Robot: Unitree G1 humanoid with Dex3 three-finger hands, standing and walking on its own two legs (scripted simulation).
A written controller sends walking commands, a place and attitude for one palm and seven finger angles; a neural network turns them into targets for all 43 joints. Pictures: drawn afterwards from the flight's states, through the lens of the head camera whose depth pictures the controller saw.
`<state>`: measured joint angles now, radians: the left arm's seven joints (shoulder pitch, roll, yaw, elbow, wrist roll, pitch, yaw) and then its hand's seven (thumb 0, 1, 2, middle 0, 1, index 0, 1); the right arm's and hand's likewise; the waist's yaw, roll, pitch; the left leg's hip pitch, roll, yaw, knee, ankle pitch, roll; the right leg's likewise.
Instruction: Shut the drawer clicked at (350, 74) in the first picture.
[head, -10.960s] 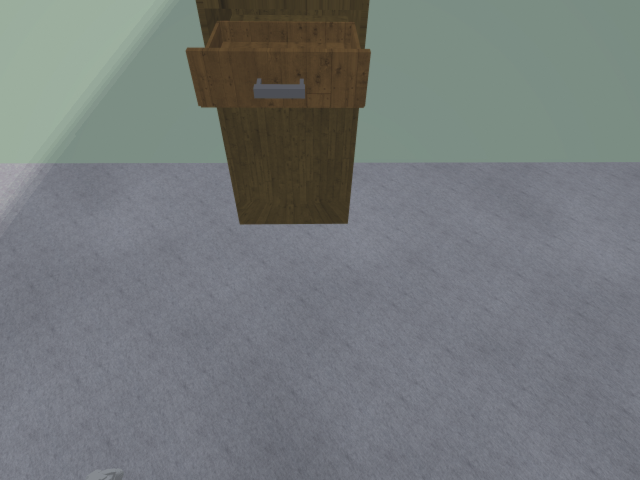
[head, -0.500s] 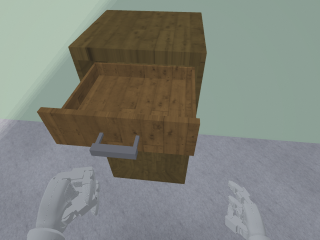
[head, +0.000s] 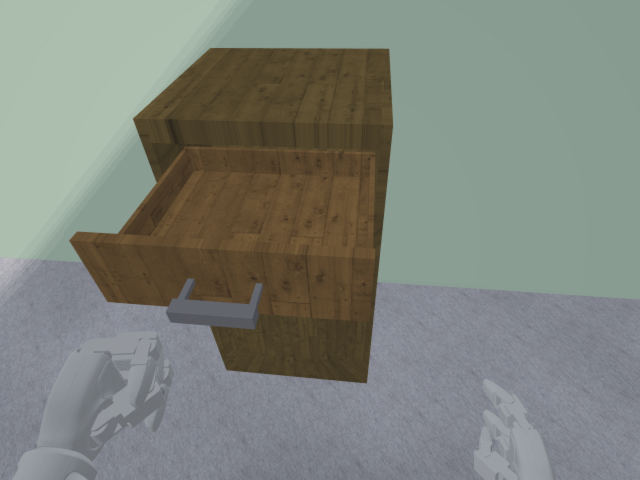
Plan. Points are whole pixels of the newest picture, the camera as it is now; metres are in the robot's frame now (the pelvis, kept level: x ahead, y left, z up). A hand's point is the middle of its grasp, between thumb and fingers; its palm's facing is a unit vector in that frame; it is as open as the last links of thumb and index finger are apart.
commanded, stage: raise the hand and make a fist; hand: left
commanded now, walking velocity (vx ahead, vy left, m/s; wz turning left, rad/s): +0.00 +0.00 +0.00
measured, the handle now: (218, 300) +0.35 +0.19 +0.05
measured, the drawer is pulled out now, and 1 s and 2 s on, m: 0.28 0.28 0.27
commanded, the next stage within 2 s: bring the fist close to the handle in 0.08 s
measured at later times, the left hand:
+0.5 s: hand (181, 381) +0.19 +0.17 +0.11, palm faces +0.00 -1.00 -0.06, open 3.3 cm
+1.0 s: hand (207, 366) +0.23 +0.16 +0.06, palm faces -0.03 -1.00 -0.05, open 3.3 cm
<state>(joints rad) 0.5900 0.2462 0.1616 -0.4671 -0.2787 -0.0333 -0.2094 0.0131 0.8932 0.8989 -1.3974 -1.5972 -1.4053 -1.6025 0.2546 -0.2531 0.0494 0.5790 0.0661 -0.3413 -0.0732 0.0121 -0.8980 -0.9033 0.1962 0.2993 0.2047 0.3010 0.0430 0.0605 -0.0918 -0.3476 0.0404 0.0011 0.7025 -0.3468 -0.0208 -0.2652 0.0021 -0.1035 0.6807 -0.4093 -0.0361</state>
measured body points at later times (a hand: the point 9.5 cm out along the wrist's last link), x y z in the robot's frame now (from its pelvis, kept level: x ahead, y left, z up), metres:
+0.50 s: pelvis +0.00 +0.00 +0.00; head -0.01 -0.03 +0.45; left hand +0.18 +0.22 +0.12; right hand +0.19 -0.23 -0.06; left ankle +0.02 +0.13 -0.72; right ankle -0.03 -0.09 -0.72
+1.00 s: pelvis +0.00 +0.01 -0.01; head +0.02 +0.00 +0.44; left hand +0.23 +0.22 +0.07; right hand +0.16 -0.22 -0.09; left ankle +0.02 +0.13 -0.72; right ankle -0.03 -0.09 -0.72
